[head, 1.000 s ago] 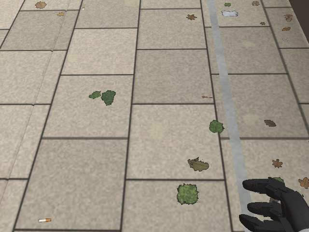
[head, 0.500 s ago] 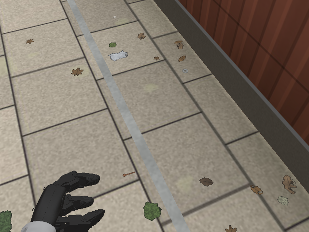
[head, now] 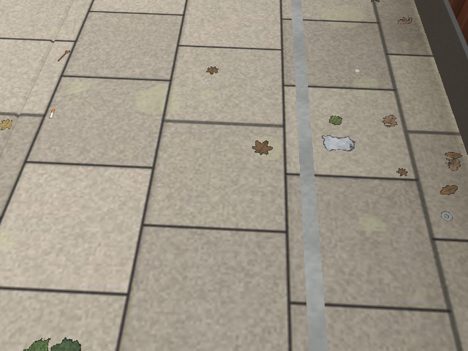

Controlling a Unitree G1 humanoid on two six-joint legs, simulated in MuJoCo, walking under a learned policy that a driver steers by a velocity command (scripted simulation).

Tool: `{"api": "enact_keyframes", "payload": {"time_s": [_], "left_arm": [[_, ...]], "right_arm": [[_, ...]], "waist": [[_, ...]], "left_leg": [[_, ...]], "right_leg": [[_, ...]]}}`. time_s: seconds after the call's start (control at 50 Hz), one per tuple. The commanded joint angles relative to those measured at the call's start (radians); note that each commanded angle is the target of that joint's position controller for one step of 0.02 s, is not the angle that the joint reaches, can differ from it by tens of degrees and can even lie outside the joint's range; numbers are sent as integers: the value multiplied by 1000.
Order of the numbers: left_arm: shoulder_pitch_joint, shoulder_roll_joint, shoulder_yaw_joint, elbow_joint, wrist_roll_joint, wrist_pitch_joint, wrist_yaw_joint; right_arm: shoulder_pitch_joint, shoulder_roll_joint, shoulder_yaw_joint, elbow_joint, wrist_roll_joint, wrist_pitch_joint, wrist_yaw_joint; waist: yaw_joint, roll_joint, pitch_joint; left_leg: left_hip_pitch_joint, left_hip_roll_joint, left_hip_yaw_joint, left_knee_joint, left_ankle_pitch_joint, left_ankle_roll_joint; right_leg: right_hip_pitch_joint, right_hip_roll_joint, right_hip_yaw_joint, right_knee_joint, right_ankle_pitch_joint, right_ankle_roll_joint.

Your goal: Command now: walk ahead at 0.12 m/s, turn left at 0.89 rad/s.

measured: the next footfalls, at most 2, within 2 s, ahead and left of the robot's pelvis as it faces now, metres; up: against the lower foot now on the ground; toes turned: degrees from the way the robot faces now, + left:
right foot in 0.36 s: +0.26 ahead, -0.16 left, +0.00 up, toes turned +28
left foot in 0.84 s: +0.42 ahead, +0.28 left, +0.00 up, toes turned +52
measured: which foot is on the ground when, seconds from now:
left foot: down 0.00-0.36, up 0.38-0.82, down 0.84-1.00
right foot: up 0.00-0.34, down 0.36-0.82, up 0.84-1.00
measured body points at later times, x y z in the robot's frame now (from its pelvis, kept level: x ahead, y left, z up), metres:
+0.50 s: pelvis +0.19 -0.05 +0.04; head +0.21 -0.05 +0.49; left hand +0.13 +0.26 -0.06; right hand +0.50 -0.20 -0.03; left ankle +0.15 +0.06 -0.62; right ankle +0.22 -0.17 -0.71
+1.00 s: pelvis +0.43 +0.21 +0.02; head +0.47 +0.23 +0.47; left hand +0.26 +0.42 -0.10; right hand +0.72 +0.15 -0.10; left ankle +0.40 +0.24 -0.71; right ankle +0.48 +0.05 -0.59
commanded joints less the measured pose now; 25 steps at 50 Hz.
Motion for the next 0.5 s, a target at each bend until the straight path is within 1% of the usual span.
{"api": "enact_keyframes", "payload": {"time_s": [0.02,0.04,0.06,0.08,0.1,0.12,0.14,0.18,0.22,0.26,0.28,0.3,0.32,0.34,0.36,0.38,0.4,0.42,0.44,0.46,0.48,0.5], "left_arm": [[18,181,32,-134,3,-28,-20],[-9,160,29,-128,21,-19,-8],[-18,153,31,-133,28,-7,-2],[-9,151,34,-133,27,1,-7],[-6,129,32,-129,22,3,-14],[-24,104,26,-127,18,2,-19],[-47,91,24,-130,14,-1,-22],[-71,75,21,-136,5,-12,-24],[-90,77,25,-142,-2,-27,-25],[-100,80,32,-150,-9,-42,-26],[-46,64,3,-128,62,1,-29],[-32,69,9,-137,55,13,-27],[20,79,10,-130,40,12,-22],[122,111,20,-99,29,4,-11],[238,201,43,-77,39,-11,3],[206,306,57,-103,71,-18,8],[109,300,65,-116,81,-22,2],[78,219,43,-124,67,-25,1],[97,186,32,-110,54,-27,-2],[126,181,27,-94,47,-30,0],[166,177,24,-75,48,-35,3],[202,171,24,-56,51,-41,-1]], "right_arm": [[38,-192,-53,-131,12,-20,-3],[10,-153,-41,-138,32,-13,-14],[-7,-143,-39,-145,32,-6,-27],[3,-130,-36,-148,33,2,-38],[-5,-130,-38,-154,35,9,-46],[-5,-137,-41,-163,36,15,-57],[5,-149,-44,-169,35,19,-67],[16,-162,-48,-174,32,24,-79],[32,-159,-47,-172,36,26,-80],[32,-146,-41,-173,39,30,-73],[18,-190,-51,-152,-43,51,-24],[-10,-169,-49,-164,-39,58,-1],[-57,-151,-41,-176,-26,60,11],[-116,-120,-33,-191,-18,55,7],[-145,-45,-12,-218,-7,41,-7],[-127,29,15,-253,10,27,-19],[-112,-51,9,-264,-12,22,-18],[-128,-96,1,-251,-29,22,-8],[-116,-104,-3,-230,-38,24,6],[-83,-98,-2,-209,-42,30,23],[-75,-90,2,-204,-44,37,37],[-80,-77,10,-206,-43,42,44]], "waist": [[1,32,-321],[26,-68,-256],[44,-65,-233],[55,-57,-251],[62,-38,-244],[49,-16,-231],[34,11,-221],[16,65,-208],[-4,103,-195],[-13,134,-178],[-22,157,-172],[-2,146,-149],[41,121,-136],[113,86,-122],[166,-66,-132],[126,-254,-146],[62,-200,-130],[56,-108,-130],[52,-78,-128],[48,-97,-143],[57,-112,-132],[62,-112,-116]], "left_leg": [[599,364,-758,-333,260,262],[484,322,-687,-338,212,211],[393,289,-632,-333,249,187],[342,240,-586,-358,118,159],[302,193,-556,-377,-64,136],[268,162,-546,-398,-217,127],[246,153,-561,-414,-311,128],[217,146,-578,-416,-399,118],[206,141,-591,-400,-440,97],[181,130,-600,-372,-455,78],[159,85,-577,-364,-442,46],[103,72,-578,-345,-435,33],[14,60,-581,-310,-449,14],[-123,28,-554,-224,-479,-32],[-281,-59,-414,8,-505,-95],[-403,-124,-254,278,-438,-119],[-443,15,-218,414,-284,-119],[-424,47,-207,457,-200,-127],[-395,58,-204,484,-149,-136],[-369,60,-182,530,-112,-143],[-379,73,-163,577,-86,-146],[-398,85,-156,611,-60,-147]], "right_leg": [[-466,60,259,296,50,4],[-446,25,259,221,94,7],[-397,12,265,140,118,10],[-330,-2,263,43,141,7],[-295,-3,249,-78,173,8],[-274,7,226,-178,197,13],[-258,19,216,-252,211,22],[-218,34,212,-372,244,33],[-185,47,208,-465,283,35],[-128,59,202,-536,306,33],[-92,54,149,-534,274,29],[-32,58,145,-581,279,24],[84,55,142,-657,320,15],[248,23,161,-730,349,-4],[392,-153,324,-859,160,-40],[405,-410,709,-1004,-181,-108],[314,-467,861,-1037,-293,-182],[268,-435,754,-1002,-232,-176],[258,-357,597,-982,-119,-142],[259,-298,469,-977,-16,-114],[260,-271,385,-979,48,-106],[258,-260,332,-981,91,-99]]}}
